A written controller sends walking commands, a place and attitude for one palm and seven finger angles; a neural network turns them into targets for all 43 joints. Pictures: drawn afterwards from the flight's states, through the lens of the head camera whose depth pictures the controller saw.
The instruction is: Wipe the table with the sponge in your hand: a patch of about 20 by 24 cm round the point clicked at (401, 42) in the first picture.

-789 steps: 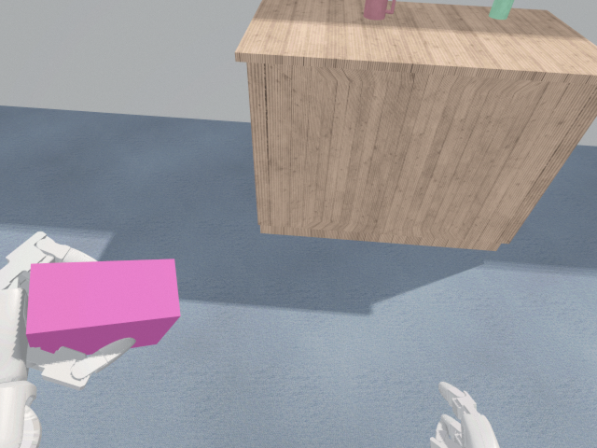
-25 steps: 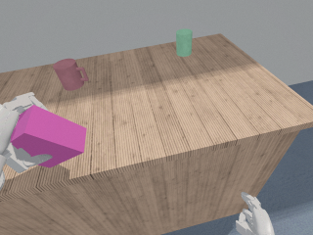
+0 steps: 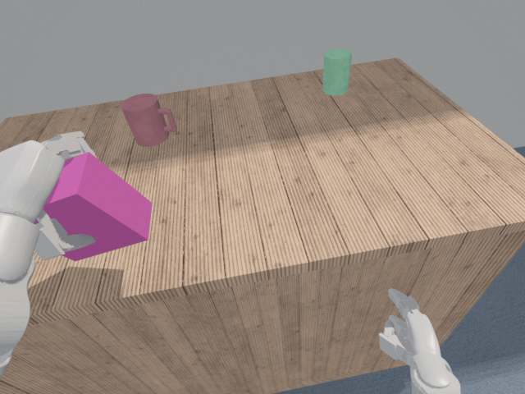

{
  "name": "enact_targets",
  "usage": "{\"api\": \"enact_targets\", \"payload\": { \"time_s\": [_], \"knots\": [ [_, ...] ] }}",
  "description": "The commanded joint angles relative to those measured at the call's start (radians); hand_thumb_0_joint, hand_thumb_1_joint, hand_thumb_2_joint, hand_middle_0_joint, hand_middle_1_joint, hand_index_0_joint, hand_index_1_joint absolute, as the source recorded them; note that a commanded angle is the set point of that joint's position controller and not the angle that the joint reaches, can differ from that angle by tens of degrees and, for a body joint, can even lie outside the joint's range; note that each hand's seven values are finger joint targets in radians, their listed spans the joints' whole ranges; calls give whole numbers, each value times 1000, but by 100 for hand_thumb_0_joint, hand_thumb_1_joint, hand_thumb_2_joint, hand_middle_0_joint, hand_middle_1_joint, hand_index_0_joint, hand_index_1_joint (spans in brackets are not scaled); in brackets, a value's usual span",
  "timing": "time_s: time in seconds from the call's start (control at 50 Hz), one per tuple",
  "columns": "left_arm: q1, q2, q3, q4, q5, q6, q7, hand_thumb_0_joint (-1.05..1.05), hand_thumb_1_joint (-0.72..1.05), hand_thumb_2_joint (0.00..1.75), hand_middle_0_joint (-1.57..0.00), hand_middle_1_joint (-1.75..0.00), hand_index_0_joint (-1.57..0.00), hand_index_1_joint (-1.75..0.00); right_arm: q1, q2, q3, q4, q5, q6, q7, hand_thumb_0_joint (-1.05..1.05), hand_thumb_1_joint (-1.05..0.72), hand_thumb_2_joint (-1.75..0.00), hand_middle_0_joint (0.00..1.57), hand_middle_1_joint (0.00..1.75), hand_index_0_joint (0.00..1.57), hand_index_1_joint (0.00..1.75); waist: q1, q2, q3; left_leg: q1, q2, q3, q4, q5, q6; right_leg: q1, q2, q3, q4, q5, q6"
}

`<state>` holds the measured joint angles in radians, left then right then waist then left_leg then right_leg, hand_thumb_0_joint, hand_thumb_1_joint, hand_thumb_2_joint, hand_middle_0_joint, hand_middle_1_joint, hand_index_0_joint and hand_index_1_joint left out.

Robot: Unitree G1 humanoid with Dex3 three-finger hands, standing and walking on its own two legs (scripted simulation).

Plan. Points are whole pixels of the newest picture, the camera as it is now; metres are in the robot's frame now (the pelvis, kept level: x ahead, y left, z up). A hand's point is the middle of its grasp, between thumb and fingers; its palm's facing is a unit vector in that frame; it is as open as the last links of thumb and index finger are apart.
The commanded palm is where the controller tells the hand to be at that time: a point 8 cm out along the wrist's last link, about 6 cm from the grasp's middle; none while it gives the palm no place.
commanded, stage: turn the palm down, sponge in hand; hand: left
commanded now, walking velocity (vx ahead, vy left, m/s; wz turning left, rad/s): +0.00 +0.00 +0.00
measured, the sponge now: (92, 219) +0.25 +0.28 +0.18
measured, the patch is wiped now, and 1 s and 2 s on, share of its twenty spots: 0.05 0.05 0.05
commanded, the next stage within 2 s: move the sponge above the wiping area in 0.82 s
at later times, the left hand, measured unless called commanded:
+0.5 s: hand (50, 212) +0.21 +0.28 +0.24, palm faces +0.26 -0.04 -0.97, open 10.3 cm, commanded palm +0.16 +0.27 +0.31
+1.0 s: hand (45, 213) +0.21 +0.28 +0.24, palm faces +0.29 -0.05 -0.96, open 10.3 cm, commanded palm +0.16 +0.27 +0.31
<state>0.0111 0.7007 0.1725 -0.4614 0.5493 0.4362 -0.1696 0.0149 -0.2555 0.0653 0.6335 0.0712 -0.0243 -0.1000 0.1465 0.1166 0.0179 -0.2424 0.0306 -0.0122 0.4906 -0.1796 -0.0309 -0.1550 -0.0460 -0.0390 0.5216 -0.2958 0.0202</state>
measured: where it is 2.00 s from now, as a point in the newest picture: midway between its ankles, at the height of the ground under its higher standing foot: outside the picture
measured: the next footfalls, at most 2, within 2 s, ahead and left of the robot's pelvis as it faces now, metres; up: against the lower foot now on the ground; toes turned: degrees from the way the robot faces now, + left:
none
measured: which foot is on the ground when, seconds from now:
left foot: down 0.00-1.00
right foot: down 0.00-1.00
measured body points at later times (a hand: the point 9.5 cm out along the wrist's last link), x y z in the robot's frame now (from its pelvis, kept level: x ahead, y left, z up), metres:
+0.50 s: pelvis -0.03 -0.01 +0.00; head -0.05 -0.06 +0.44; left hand +0.19 +0.28 +0.29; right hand +0.25 -0.17 -0.07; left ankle +0.06 +0.14 -0.73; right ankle -0.01 -0.13 -0.74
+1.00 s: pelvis -0.04 +0.00 -0.01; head -0.07 -0.05 +0.44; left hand +0.19 +0.28 +0.29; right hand +0.24 -0.17 -0.06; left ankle +0.06 +0.14 -0.74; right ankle -0.01 -0.13 -0.74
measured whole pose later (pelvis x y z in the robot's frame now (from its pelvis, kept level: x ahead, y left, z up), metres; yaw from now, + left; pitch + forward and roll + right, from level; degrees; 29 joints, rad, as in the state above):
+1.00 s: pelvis -0.04 +0.00 -0.01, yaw +0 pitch -7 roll +0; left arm -0.14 0.70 0.07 -0.34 0.73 0.39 -0.22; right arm -0.03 -0.25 0.08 0.67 0.06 -0.03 -0.08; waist 0.17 0.12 0.03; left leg -0.26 0.03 -0.01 0.52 -0.14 -0.04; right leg -0.20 -0.04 -0.03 0.60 -0.28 0.01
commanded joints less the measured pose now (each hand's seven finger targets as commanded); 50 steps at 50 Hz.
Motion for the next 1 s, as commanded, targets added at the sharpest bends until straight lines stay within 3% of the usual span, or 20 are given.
{"api": "enact_targets", "payload": {
  "time_s": [0.0,0.06,0.12,0.2,0.26,0.3,0.34,0.4,0.44,0.5,0.52,0.58,0.6,0.64,0.72,0.74,0.88,0.9,0.94,0.98],
  "knots": [
    [-290,311,192,-199,78,-17,18,0,10,130,-120,-160,-120,-160,-302,-72,-14,-204,1,-73,5,0,-90,-90,20,30,20,30,16,42,-241,141,-27,0,-86,121,25,-18,55,-3,-84,123,-52],
    [-314,317,182,-141,94,-13,15,0,10,130,-120,-160,-120,-160,-264,-83,-17,-188,-12,-57,3,0,-90,-90,20,30,20,30,17,-5,-235,124,-24,-5,-99,92,27,-24,40,-17,-94,97,-44],
    [-368,317,170,-139,108,2,11,0,10,130,-120,-160,-120,-160,-295,-85,-14,-189,-8,-57,8,0,-90,-90,20,30,20,30,19,13,-249,113,-28,-3,-99,61,24,-20,40,-10,-95,80,-50],
    [-378,297,144,-116,133,4,-6,0,10,130,-120,-160,-120,-160,-340,-62,-5,-192,11,-64,11,0,-90,-90,20,30,20,30,16,-4,-219,111,-35,-3,-95,11,22,-51,50,15,-107,27,-51],
    [-360,285,119,-75,153,-10,-20,0,10,130,-120,-160,-120,-160,-299,-79,-12,-180,-6,-53,11,0,-90,-90,20,30,20,30,14,-35,-212,100,-36,4,-87,10,26,-60,32,4,-108,29,-45],
    [-364,281,123,-94,166,-14,-20,0,10,130,-120,-160,-120,-160,-337,-60,-6,-193,11,-66,14,0,-90,-90,20,30,20,30,13,-30,-213,100,-40,0,-83,-22,23,-69,46,27,-111,-6,-51],
    [-378,282,110,-87,182,-32,-15,0,10,130,-120,-160,-120,-160,-305,-68,-12,-181,-2,-62,13,0,-90,-90,20,30,20,30,9,-29,-223,100,-38,6,-76,-8,27,-70,29,15,-104,0,-44],
    [-401,323,146,-109,205,-45,-3,0,10,130,-120,-160,-120,-160,-343,-60,-7,-192,0,-73,15,0,-90,-90,20,30,20,30,21,-6,-217,96,-45,-1,-68,-25,24,-71,39,50,-111,-28,-58],
    [-429,309,130,-73,206,-55,1,0,10,130,-120,-160,-120,-160,-312,-68,-14,-168,-10,-66,13,0,-90,-90,20,30,20,30,13,-32,-214,99,-42,6,-61,-5,26,-80,22,28,-105,-23,-47],
    [-443,332,153,-88,204,-55,2,0,10,130,-120,-160,-120,-160,-346,-58,-11,-181,-4,-75,13,0,-90,-90,20,30,20,30,24,1,-223,106,-47,3,-58,-20,22,-75,34,59,-112,-35,-58],
    [-460,322,133,-77,203,-59,3,0,10,130,-120,-160,-120,-160,-330,-70,-14,-168,-16,-69,13,0,-90,-90,20,30,20,30,23,7,-230,96,-43,10,-52,-8,23,-70,17,38,-100,-18,-55],
    [-437,308,131,-53,198,-59,-1,0,10,130,-120,-160,-120,-160,-314,-67,-17,-164,-16,-62,17,0,-90,-90,20,30,20,30,20,-32,-208,101,-37,10,-53,4,23,-81,10,36,-106,-12,-46],
    [-428,301,135,-39,192,-53,-4,0,10,130,-120,-160,-120,-160,-347,-57,-12,-176,-1,-74,16,0,-90,-90,20,30,20,30,20,-29,-184,90,-43,5,-57,-37,19,-93,29,61,-120,-48,-54],
    [-434,281,112,-20,190,-57,-6,0,10,130,-120,-160,-120,-160,-311,-68,-18,-160,-8,-66,15,0,-90,-90,20,30,20,30,11,-51,-192,89,-37,11,-54,-24,21,-92,13,34,-106,-30,-42],
    [-443,274,97,-42,194,-59,-11,0,10,130,-120,-160,-120,-160,-323,-69,-18,-172,-9,-73,12,0,-90,-90,20,30,20,30,16,-14,-206,82,-38,12,-57,-42,21,-82,14,38,-95,-26,-48],
    [-438,278,102,-35,196,-61,-10,0,10,130,-120,-160,-120,-160,-312,-67,-19,-167,-10,-71,11,0,-90,-90,20,30,20,30,13,-39,-196,87,-38,12,-55,-35,22,-91,13,33,-96,-32,-43],
    [-474,312,123,-56,213,-61,0,0,10,130,-120,-160,-120,-160,-316,-70,-20,-165,-20,-67,11,0,-90,-90,20,30,20,30,24,-15,-222,93,-36,11,-57,-28,19,-82,11,31,-77,-23,-48],
    [-470,318,134,-68,211,-56,2,0,10,130,-120,-160,-120,-160,-346,-60,-13,-180,-5,-79,12,0,-90,-90,20,30,20,30,26,-1,-219,87,-40,1,-62,-57,14,-82,29,47,-80,-43,-56],
    [-497,254,75,-59,210,-60,7,0,10,130,-120,-160,-120,-160,-326,-61,-16,-162,-15,-74,15,0,-90,-90,20,30,20,30,16,7,-216,91,-36,6,-70,-48,14,-88,17,18,-66,-17,-49],
    [-490,268,84,-28,211,-54,7,0,10,130,-120,-160,-120,-160,-318,-69,-20,-154,-17,-66,13,0,-90,-90,20,30,20,30,19,-23,-202,88,-33,5,-70,-54,16,-95,17,19,-69,-23,-48]
  ]
}}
